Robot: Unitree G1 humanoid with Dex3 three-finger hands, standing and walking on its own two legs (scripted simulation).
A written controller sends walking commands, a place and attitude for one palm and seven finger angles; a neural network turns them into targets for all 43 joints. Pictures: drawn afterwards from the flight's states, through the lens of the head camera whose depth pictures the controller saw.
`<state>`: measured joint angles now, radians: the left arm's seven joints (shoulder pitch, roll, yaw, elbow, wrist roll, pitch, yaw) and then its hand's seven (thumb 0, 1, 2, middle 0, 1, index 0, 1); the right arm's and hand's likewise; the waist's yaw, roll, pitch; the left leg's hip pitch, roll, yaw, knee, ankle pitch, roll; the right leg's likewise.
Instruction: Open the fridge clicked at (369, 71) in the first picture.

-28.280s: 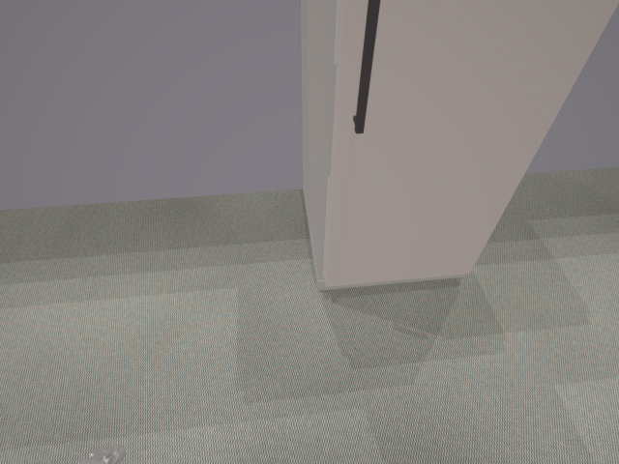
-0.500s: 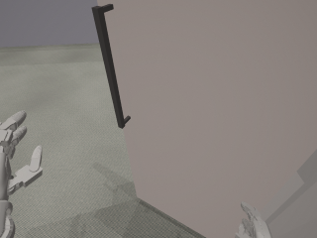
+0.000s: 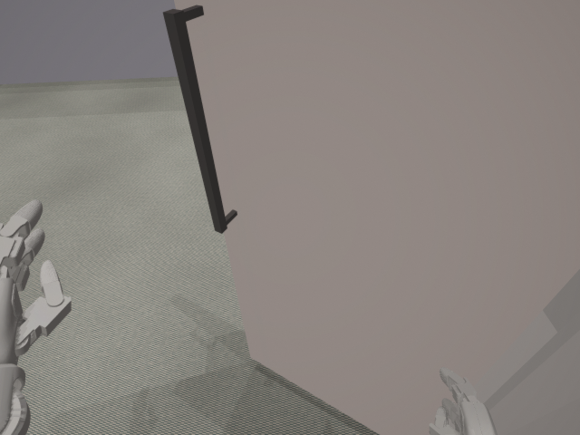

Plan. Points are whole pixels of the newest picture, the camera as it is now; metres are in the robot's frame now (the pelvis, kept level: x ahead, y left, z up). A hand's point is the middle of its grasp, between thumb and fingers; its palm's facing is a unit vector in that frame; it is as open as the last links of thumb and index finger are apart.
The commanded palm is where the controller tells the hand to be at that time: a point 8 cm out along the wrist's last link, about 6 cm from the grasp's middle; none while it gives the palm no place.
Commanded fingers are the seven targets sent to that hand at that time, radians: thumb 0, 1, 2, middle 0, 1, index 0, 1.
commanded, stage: step back with the hand held close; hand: left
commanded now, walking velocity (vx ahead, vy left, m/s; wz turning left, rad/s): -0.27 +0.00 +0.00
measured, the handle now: (210, 140) +0.47 +0.20 +0.19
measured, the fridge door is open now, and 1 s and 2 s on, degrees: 55 55 55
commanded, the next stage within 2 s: stop stepping back and stand still in 1.12 s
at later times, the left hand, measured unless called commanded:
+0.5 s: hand (4, 347) +0.14 +0.30 +0.16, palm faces +0.47 -0.76 -0.45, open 7.4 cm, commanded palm +0.08 +0.33 +0.18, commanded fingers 0.00 0.90 0.90 -0.20 -0.30 -0.20 -0.30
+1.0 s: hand out of the picture +0.04 +0.30 +0.16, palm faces +0.50 -0.76 -0.42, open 7.4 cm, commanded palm -0.02 +0.34 +0.18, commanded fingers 0.00 0.90 0.90 -0.20 -0.30 -0.20 -0.30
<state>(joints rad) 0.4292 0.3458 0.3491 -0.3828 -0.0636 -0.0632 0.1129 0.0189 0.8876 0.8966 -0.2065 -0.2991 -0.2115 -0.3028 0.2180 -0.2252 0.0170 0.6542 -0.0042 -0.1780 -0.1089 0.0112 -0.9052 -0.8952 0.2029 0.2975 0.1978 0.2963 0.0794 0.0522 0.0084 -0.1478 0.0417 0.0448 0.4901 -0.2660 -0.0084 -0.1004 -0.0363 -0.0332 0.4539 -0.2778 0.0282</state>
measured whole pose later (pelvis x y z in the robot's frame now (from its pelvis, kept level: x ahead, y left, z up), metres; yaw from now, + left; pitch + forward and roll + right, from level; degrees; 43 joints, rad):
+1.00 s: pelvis -0.15 +0.03 -0.03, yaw +2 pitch -3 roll +0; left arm 0.48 0.42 0.47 -0.55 -0.02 -0.29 0.16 0.02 0.89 0.90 -0.21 -0.30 -0.21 -0.30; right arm 0.22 -0.22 0.00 0.64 0.00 -0.14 -0.06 0.01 -0.91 -0.90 0.20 0.30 0.20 0.30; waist 0.01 -0.05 0.09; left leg -0.49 -0.01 0.04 0.83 -0.44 0.01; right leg -0.46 -0.04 0.07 0.67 -0.16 0.06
